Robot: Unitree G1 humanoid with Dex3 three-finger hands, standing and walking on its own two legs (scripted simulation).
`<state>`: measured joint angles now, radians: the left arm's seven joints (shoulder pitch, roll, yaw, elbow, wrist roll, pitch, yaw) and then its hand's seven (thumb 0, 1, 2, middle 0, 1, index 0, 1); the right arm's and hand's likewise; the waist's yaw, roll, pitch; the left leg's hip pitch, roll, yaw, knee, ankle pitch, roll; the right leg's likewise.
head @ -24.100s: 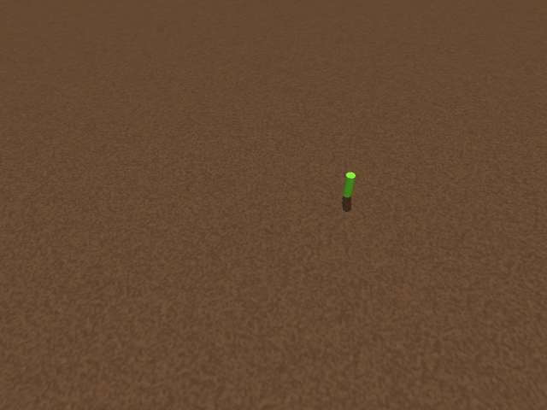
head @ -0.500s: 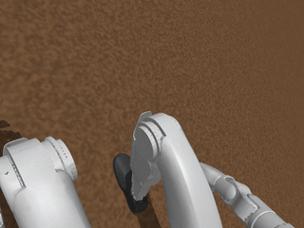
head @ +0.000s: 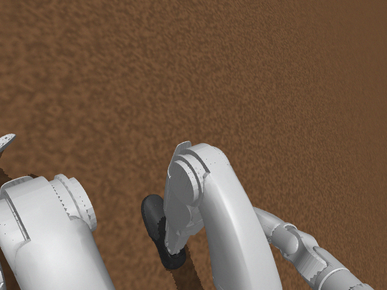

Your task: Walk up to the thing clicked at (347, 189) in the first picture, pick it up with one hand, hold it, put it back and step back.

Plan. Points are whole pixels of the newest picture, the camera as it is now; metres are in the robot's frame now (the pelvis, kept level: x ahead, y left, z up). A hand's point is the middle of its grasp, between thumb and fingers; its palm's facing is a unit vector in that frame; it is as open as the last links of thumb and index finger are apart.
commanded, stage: withdraw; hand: left
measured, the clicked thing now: out of the picture +0.41 +0.27 -0.22
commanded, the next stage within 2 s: rise in 0.32 s
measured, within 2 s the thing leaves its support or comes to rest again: neither
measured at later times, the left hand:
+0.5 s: hand out of the picture +0.42 +0.34 -0.09, palm faces +0.29 -0.95 -0.10, open 16.2 cm
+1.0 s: hand out of the picture +0.31 +0.38 +0.03, palm faces +0.34 -0.81 -0.49, open 17.5 cm
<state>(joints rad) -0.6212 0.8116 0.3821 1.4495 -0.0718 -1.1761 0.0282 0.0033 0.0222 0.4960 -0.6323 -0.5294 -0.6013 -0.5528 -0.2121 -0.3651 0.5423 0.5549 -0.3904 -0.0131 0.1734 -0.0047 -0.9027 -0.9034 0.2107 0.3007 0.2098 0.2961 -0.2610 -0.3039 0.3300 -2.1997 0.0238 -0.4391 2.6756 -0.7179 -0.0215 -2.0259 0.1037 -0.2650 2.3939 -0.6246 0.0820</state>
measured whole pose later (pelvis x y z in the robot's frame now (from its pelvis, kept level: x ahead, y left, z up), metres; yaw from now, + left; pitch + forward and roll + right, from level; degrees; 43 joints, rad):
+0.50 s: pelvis +0.00 +0.00 +0.02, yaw +3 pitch +18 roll -16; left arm -0.65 0.79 0.41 1.17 -0.05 -0.82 -0.14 0.00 -0.35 0.11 -0.16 -0.10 -0.14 -0.11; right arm -0.08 -0.33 0.36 0.58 -0.22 0.06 0.14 0.00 -0.89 -0.90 0.21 0.30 0.21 0.30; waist -0.20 -0.17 0.15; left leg -2.24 0.04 -0.32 2.58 -0.69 0.01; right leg -2.07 0.07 -0.19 2.36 -0.64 0.06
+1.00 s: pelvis +0.02 -0.02 +0.11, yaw +11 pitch +32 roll -6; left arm -0.32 0.58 0.38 0.62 0.08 -0.14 -0.01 -0.01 -0.55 0.04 -0.05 -0.05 -0.05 -0.06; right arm 0.10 -0.27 0.02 0.58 0.01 0.18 0.06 0.00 -0.90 -0.90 0.21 0.30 0.21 0.30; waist -0.06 0.00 -0.11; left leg -2.11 0.06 -0.11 2.19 -0.66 0.00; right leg -2.04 0.02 -0.04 2.12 -0.65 0.04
